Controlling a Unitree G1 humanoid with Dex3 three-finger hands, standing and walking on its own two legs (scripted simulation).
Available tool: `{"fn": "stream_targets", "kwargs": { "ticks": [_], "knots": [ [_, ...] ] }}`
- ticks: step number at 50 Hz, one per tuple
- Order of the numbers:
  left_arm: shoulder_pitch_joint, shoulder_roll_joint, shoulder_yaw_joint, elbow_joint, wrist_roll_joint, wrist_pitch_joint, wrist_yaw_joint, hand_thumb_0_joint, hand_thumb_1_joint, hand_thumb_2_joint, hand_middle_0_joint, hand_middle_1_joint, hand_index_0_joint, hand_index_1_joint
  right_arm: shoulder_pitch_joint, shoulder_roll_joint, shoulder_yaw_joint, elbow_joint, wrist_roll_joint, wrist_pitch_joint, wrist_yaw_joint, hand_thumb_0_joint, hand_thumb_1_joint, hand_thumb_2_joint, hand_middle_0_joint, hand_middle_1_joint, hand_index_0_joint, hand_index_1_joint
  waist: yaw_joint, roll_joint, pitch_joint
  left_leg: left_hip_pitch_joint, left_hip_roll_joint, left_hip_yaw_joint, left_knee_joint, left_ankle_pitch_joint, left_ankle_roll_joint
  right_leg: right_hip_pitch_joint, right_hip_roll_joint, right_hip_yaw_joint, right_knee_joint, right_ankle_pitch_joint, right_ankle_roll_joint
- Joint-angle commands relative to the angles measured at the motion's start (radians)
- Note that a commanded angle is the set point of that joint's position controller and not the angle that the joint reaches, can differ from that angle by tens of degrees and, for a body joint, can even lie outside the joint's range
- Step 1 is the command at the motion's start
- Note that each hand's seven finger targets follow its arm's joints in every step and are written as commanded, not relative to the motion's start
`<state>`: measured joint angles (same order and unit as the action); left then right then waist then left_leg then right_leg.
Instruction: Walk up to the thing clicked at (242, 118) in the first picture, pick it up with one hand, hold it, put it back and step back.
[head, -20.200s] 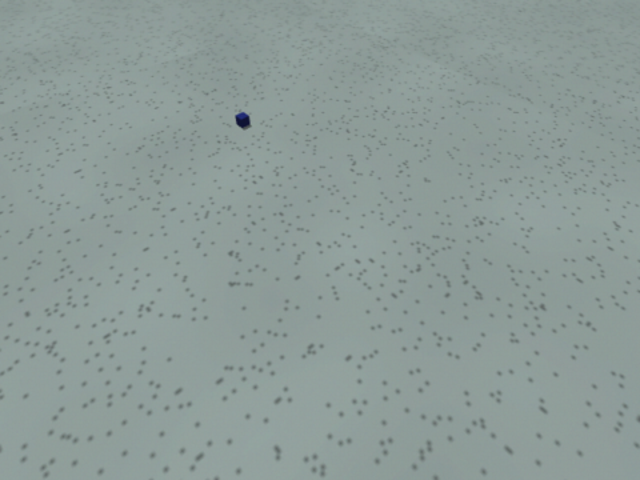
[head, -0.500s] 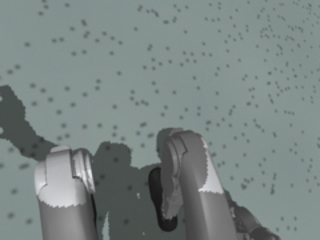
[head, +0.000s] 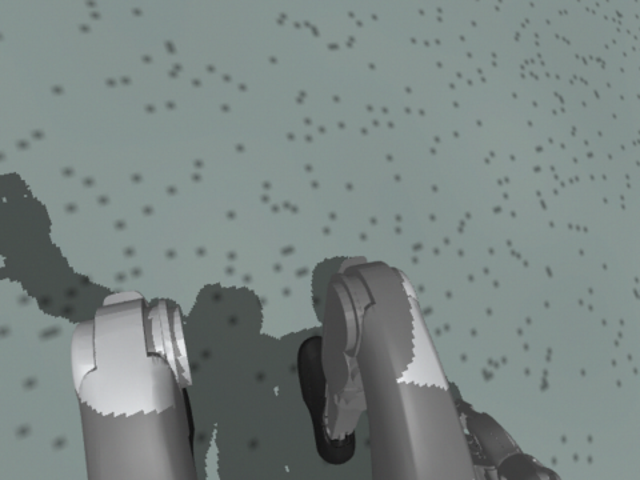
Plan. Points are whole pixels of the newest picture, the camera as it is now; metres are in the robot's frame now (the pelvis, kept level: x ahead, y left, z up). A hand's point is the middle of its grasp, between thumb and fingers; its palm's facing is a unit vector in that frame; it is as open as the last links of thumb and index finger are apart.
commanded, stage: rise first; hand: left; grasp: from above
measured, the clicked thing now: out of the picture +0.45 +0.40 -0.29
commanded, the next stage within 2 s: approach in 0.42 s
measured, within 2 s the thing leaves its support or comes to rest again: neither
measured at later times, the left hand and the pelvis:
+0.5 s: hand out of the picture +0.40 +0.43 -0.15, palm faces -0.41 -0.18 -0.90, open 13.4 cm; pelvis +0.00 +0.00 +0.00, yaw +0 degrees
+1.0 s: hand out of the picture +0.46 +0.36 -0.16, palm faces -0.34 -0.16 -0.93, open 13.9 cm; pelvis +0.00 +0.00 +0.00, yaw -1 degrees
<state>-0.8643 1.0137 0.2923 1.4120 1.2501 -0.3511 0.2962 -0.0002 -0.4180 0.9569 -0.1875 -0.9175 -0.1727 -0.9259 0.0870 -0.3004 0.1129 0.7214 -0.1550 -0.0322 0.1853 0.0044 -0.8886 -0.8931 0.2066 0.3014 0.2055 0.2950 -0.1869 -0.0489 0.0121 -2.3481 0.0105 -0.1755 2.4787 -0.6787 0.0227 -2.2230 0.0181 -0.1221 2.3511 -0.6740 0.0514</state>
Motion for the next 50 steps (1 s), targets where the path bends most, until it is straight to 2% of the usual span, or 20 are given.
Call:
{"fn": "stream_targets", "kwargs": {
  "ticks": [1,2,4,8,9,15,18,19,21,22,23,25,26,28,31,36,39,45,48,50],
  "knots": [
    [-0.234,0.336,0.038,-0.161,-0.017,-0.006,0.041,0.0,-0.441,0.953,-0.167,-0.906,-0.158,-0.913,0.177,-0.269,-0.09,-0.005,-0.004,-0.003,-0.011,0.0,-0.885,-0.891,0.2,0.3,0.2,0.3,0.005,0.388,-0.641,0.562,-0.001,0.079,-0.288,0.161,0.003,0.242,0.036,-0.077,-0.203,0.175,-0.073],
    [-0.253,0.357,0.054,-0.175,-0.023,-0.01,0.046,0.0,-0.421,0.956,-0.187,-0.886,-0.175,-0.897,0.178,-0.273,-0.089,-0.006,-0.005,-0.002,-0.012,0.0,-0.884,-0.891,0.2,0.3,0.2,0.3,0.002,0.385,-0.656,0.561,-0.001,0.081,-0.278,0.169,0.005,0.247,0.035,-0.077,-0.202,0.179,-0.073],
    [-0.239,0.346,0.046,-0.158,-0.013,-0.01,0.049,0.0,-0.425,0.97,-0.179,-0.914,-0.17,-0.922,0.183,-0.274,-0.091,-0.008,-0.007,-0.001,-0.011,0.0,-0.887,-0.892,0.2,0.3,0.2,0.3,-0.003,0.382,-0.656,0.575,-0.001,0.084,-0.27,0.21,0.005,0.261,0.034,-0.075,-0.201,0.212,-0.07],
    [-0.25,0.337,0.041,-0.168,-0.02,-0.012,0.055,0.0,-0.434,0.941,-0.174,-0.896,-0.165,-0.903,0.174,-0.27,-0.091,0.001,-0.003,0.0,-0.012,0.0,-0.886,-0.892,0.2,0.3,0.2,0.3,0.012,0.399,-0.642,0.569,0.0,0.066,-0.302,0.147,0.0,0.221,0.034,-0.082,-0.192,0.159,-0.076],
    [-0.243,0.343,0.038,-0.147,-0.006,-0.006,0.055,0.0,-0.439,0.946,-0.167,-0.907,-0.16,-0.912,0.172,-0.272,-0.089,-0.004,-0.006,-0.002,-0.012,0.0,-0.885,-0.891,0.2,0.3,0.2,0.3,0.007,0.405,-0.643,0.581,0.002,0.075,-0.288,0.166,0.002,0.225,0.035,-0.079,-0.195,0.173,-0.073],
    [-0.24,0.346,0.048,-0.137,-0.011,0.005,0.061,0.0,-0.433,0.945,-0.174,-0.896,-0.164,-0.903,0.179,-0.279,-0.092,-0.009,-0.001,-0.005,-0.008,0.0,-0.885,-0.892,0.2,0.3,0.2,0.3,0.003,0.397,-0.637,0.586,-0.001,0.058,-0.308,0.175,0.0,0.213,0.03,-0.085,-0.185,0.18,-0.074],
    [-0.247,0.323,0.022,-0.147,-0.013,0.003,0.052,0.0,-0.432,0.933,-0.179,-0.887,-0.169,-0.894,0.178,-0.273,-0.088,-0.002,-0.002,-0.004,-0.009,0.0,-0.886,-0.892,0.2,0.3,0.2,0.3,0.0,0.407,-0.628,0.57,-0.001,0.065,-0.299,0.167,0.003,0.219,0.031,-0.08,-0.19,0.178,-0.071],
    [-0.222,0.35,0.052,-0.14,-0.009,0.003,0.054,0.0,-0.415,0.939,-0.19,-0.89,-0.181,-0.897,0.167,-0.282,-0.09,-0.023,-0.005,-0.007,-0.008,0.0,-0.886,-0.892,0.2,0.3,0.2,0.3,0.008,0.396,-0.651,0.59,0.0,0.067,-0.297,0.191,0.002,0.236,0.031,-0.081,-0.192,0.196,-0.072],
    [-0.236,0.333,0.033,-0.154,-0.016,0.003,0.05,0.0,-0.415,0.94,-0.186,-0.893,-0.178,-0.899,0.18,-0.274,-0.09,-0.002,-0.001,-0.008,-0.007,0.0,-0.886,-0.892,0.2,0.3,0.2,0.3,0.007,0.41,-0.636,0.595,0.0,0.063,-0.303,0.178,0.0,0.219,0.029,-0.08,-0.186,0.182,-0.072],
    [-0.225,0.352,0.055,-0.147,-0.017,0.001,0.052,0.0,-0.408,0.933,-0.192,-0.89,-0.184,-0.895,0.162,-0.283,-0.096,-0.024,-0.001,-0.009,-0.008,0.0,-0.886,-0.892,0.2,0.3,0.2,0.3,0.005,0.4,-0.644,0.587,0.001,0.058,-0.304,0.162,0.0,0.214,0.03,-0.083,-0.185,0.17,-0.074],
    [-0.243,0.332,0.034,-0.16,-0.018,-0.004,0.051,0.0,-0.421,0.946,-0.188,-0.89,-0.178,-0.899,0.178,-0.275,-0.09,-0.008,-0.003,-0.007,-0.007,0.0,-0.886,-0.892,0.2,0.3,0.2,0.3,-0.001,0.408,-0.641,0.579,0.0,0.063,-0.3,0.161,0.001,0.223,0.031,-0.083,-0.19,0.172,-0.071],
    [-0.228,0.367,0.064,-0.161,-0.011,-0.006,0.057,0.0,-0.426,0.929,-0.173,-0.901,-0.168,-0.903,0.168,-0.279,-0.093,-0.027,-0.003,-0.008,-0.009,0.0,-0.886,-0.891,0.2,0.3,0.2,0.3,0.008,0.391,-0.658,0.58,-0.001,0.07,-0.292,0.176,0.002,0.246,0.032,-0.08,-0.196,0.187,-0.071],
    [-0.218,0.358,0.06,-0.164,-0.015,-0.006,0.056,0.0,-0.432,0.938,-0.171,-0.896,-0.163,-0.902,0.167,-0.276,-0.093,-0.019,-0.002,-0.008,-0.009,0.0,-0.886,-0.891,0.2,0.3,0.2,0.3,0.019,0.393,-0.67,0.587,-0.002,0.076,-0.288,0.18,0.003,0.247,0.033,-0.075,-0.196,0.187,-0.073],
    [-0.232,0.347,0.055,-0.189,-0.019,-0.004,0.055,0.0,-0.485,0.96,-0.129,-0.925,-0.122,-0.929,0.176,-0.275,-0.1,-0.016,-0.001,-0.009,-0.006,0.0,-0.883,-0.889,0.201,0.3,0.2,0.3,0.013,0.411,-0.685,0.614,0.001,0.073,-0.294,0.202,0.0,0.241,0.032,-0.074,-0.195,0.203,-0.075],
    [-0.278,0.264,-0.009,-0.186,-0.028,0.007,0.059,0.0,-0.525,0.997,-0.108,-0.936,-0.096,-0.947,0.194,-0.268,-0.102,0.003,0.0,-0.01,-0.005,0.0,-0.882,-0.888,0.201,0.3,0.2,0.3,-0.025,0.397,-0.65,0.582,0.003,0.072,-0.296,0.159,0.002,0.21,0.034,-0.079,-0.209,0.178,-0.075],
    [-0.357,0.164,-0.115,-0.116,-0.015,0.021,0.069,0.0,-0.514,1.001,-0.111,-0.951,-0.102,-0.959,0.221,-0.273,-0.096,0.017,0.0,-0.02,-0.005,0.0,-0.881,-0.887,0.201,0.3,0.2,0.3,-0.084,0.37,-0.582,0.567,0.005,0.051,-0.301,0.125,-0.001,0.174,0.031,-0.088,-0.211,0.162,-0.069],
    [-0.405,0.207,-0.099,-0.109,0.001,0.027,0.098,0.0,-0.516,1.017,-0.118,-0.967,-0.107,-0.977,0.225,-0.271,-0.081,0.012,-0.003,-0.026,-0.005,0.0,-0.886,-0.889,0.2,0.3,0.2,0.3,-0.067,0.4,-0.638,0.585,0.003,0.059,-0.29,0.156,-0.006,0.202,0.035,-0.085,-0.205,0.187,-0.075],
    [-0.457,0.292,-0.044,0.024,0.047,0.082,0.191,0.0,-0.52,1.004,-0.136,-0.943,-0.12,-0.958,0.231,-0.28,-0.041,-0.004,-0.017,-0.045,-0.006,0.0,-0.89,-0.891,0.2,0.3,0.2,0.3,-0.079,0.442,-0.642,0.575,0.003,0.078,-0.274,0.205,-0.004,0.226,0.042,-0.083,-0.188,0.235,-0.077],
    [-0.48,0.361,-0.007,-0.001,0.04,0.127,0.219,0.0,-0.505,0.986,-0.139,-0.951,-0.129,-0.959,0.224,-0.287,-0.03,-0.02,-0.015,-0.054,-0.007,0.0,-0.891,-0.891,0.2,0.3,0.2,0.3,-0.06,0.472,-0.69,0.573,0.003,0.097,-0.268,0.22,0.0,0.259,0.043,-0.073,-0.191,0.252,-0.081],
    [-0.448,0.366,-0.003,0.014,0.023,0.163,0.212,0.0,-0.525,0.997,-0.126,-0.951,-0.114,-0.962,0.208,-0.289,-0.029,-0.029,-0.01,-0.058,-0.01,0.0,-0.892,-0.892,0.2,0.3,0.2,0.3,-0.044,0.49,-0.701,0.563,0.004,0.104,-0.273,0.208,0.0,0.266,0.044,-0.067,-0.192,0.241,-0.083]
  ]
}}
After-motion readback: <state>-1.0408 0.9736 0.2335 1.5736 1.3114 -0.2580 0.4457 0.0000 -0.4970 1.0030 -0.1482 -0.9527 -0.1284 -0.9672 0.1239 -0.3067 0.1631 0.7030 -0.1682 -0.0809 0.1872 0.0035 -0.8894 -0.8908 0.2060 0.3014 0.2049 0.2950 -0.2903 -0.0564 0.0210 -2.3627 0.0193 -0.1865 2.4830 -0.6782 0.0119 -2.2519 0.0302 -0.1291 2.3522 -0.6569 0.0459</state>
